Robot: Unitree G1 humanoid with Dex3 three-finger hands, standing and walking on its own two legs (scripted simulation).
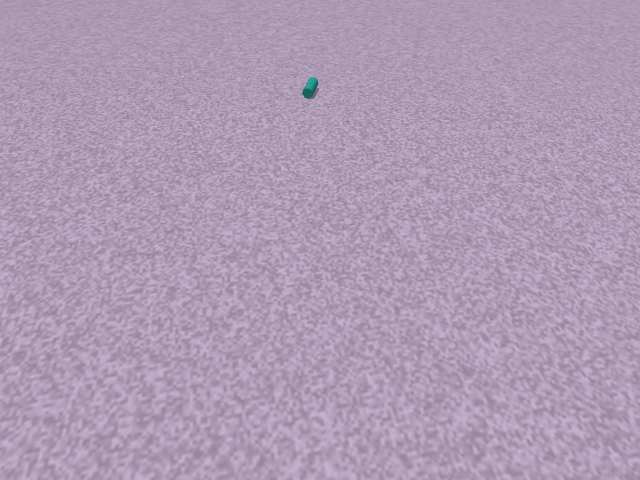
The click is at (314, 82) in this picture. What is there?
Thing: lying can
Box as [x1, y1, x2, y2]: [302, 77, 317, 97]
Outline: 313,77 311,77 308,80 303,89 302,93 305,97 310,97 317,85 317,80
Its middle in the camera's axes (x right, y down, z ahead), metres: -0.04 -0.90 +2.39
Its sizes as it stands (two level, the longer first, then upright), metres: 0.138 0.063 0.063
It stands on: the floor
